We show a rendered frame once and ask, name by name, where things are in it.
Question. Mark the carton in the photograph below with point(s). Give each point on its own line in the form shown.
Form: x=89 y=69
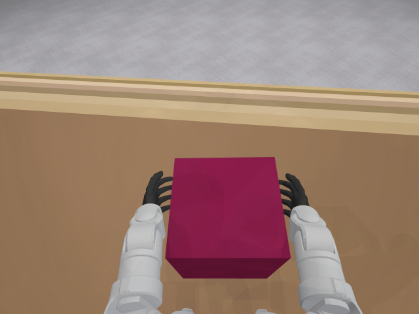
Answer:
x=226 y=219

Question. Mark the right robot forearm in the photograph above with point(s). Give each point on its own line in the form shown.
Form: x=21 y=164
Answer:
x=322 y=283

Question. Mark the robot left hand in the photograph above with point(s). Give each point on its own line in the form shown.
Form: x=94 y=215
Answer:
x=153 y=191

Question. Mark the robot right hand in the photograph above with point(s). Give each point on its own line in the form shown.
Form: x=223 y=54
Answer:
x=297 y=194

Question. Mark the left robot forearm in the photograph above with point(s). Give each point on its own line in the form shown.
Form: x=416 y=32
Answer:
x=138 y=285

